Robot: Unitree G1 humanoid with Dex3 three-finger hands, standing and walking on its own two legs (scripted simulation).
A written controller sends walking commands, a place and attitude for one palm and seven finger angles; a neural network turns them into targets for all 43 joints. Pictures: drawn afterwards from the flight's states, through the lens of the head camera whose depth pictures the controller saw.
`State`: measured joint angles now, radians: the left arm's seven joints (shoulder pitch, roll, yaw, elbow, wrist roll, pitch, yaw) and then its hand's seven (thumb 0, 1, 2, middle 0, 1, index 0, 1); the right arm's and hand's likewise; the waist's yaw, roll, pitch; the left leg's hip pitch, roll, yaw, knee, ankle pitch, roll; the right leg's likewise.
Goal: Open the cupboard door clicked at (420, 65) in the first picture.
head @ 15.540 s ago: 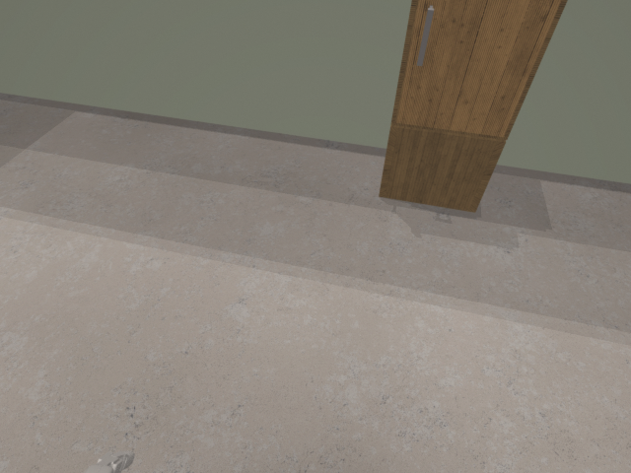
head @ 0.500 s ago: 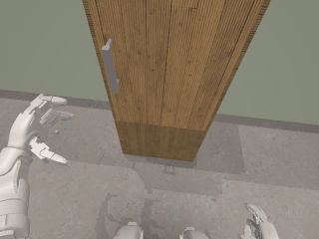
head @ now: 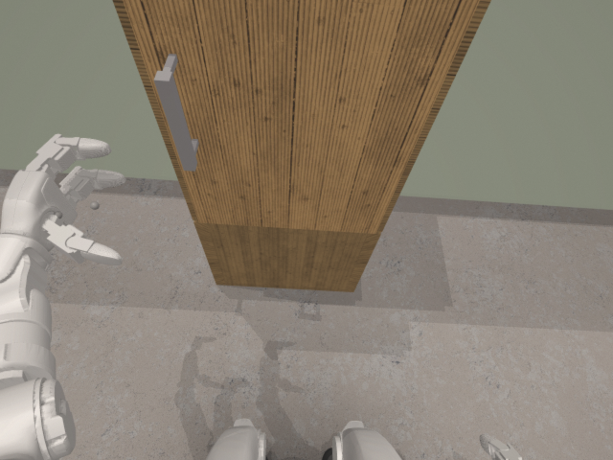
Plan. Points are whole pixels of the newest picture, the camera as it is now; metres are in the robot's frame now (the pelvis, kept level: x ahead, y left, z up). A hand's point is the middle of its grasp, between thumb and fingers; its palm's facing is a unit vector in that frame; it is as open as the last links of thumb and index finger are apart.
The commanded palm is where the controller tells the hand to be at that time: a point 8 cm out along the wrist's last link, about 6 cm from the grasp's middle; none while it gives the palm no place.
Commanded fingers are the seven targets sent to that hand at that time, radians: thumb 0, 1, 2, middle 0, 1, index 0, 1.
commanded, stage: move the hooked fingers beside the handle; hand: left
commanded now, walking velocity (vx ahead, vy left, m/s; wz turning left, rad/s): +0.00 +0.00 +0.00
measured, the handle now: (181, 117) +0.58 +0.19 +0.06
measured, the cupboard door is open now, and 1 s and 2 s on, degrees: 0 0 0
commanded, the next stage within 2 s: slide the fingers in behind the handle in 1.60 s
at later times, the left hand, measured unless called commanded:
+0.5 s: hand (120, 152) +0.50 +0.26 +0.07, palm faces -0.07 -1.00 +0.00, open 14.0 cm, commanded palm +0.49 +0.30 +0.06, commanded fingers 0.00 -0.50 0.30 -0.30 -1.20 -0.30 -1.20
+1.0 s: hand (135, 128) +0.55 +0.25 +0.06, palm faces -0.05 -1.00 -0.03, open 13.8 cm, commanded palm +0.53 +0.28 +0.06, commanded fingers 0.00 -0.50 0.30 -0.30 -1.20 -0.30 -1.20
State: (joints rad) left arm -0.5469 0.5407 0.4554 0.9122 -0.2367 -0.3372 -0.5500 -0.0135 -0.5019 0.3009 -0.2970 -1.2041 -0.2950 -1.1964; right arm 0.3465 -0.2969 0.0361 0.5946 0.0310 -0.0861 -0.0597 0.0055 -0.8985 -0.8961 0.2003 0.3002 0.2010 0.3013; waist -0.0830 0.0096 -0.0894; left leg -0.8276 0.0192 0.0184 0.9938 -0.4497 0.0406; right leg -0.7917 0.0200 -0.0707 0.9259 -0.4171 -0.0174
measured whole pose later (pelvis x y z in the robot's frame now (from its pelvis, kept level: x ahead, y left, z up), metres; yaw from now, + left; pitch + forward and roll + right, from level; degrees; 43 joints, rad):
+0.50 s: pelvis +0.00 +0.01 -0.01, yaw -1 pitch +22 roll -4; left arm -0.90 0.69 0.47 1.20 -0.14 -0.35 -0.51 -0.01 -0.50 0.30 -0.30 -1.20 -0.29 -1.20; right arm 0.39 -0.30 0.06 0.62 0.01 0.02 -0.05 0.00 -0.90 -0.90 0.20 0.30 0.20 0.30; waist -0.17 0.01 -0.08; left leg -0.98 0.03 0.01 1.07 -0.47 0.05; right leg -0.94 0.03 -0.07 0.97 -0.42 -0.01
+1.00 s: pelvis +0.01 +0.01 -0.02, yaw -3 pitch +26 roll -5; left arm -1.01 0.77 0.51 1.24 -0.07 -0.31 -0.46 -0.01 -0.50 0.30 -0.30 -1.20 -0.33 -1.22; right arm 0.44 -0.29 0.07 0.59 -0.01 0.10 -0.02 0.00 -0.90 -0.90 0.20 0.30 0.20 0.30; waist -0.22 0.03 -0.08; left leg -1.06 0.05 0.01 1.08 -0.48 0.05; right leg -1.00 0.05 -0.07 0.96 -0.42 0.00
